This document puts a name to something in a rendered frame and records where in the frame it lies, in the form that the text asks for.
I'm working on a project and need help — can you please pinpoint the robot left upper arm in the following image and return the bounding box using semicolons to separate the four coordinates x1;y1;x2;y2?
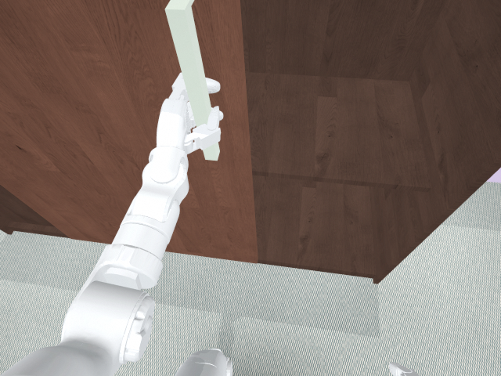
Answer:
0;280;155;376

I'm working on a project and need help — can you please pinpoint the left robot thigh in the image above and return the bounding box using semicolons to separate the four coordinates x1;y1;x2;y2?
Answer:
175;349;232;376

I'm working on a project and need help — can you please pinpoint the wardrobe door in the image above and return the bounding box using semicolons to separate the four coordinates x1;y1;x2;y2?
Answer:
0;0;258;264
0;185;54;226

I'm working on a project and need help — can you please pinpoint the robot left forearm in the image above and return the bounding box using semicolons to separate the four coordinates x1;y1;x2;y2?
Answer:
61;146;189;341

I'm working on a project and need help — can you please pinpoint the left robot hand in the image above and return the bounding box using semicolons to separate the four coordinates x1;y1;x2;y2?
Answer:
157;73;223;155

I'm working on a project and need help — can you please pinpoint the handle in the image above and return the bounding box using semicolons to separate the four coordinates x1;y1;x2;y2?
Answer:
165;0;221;161

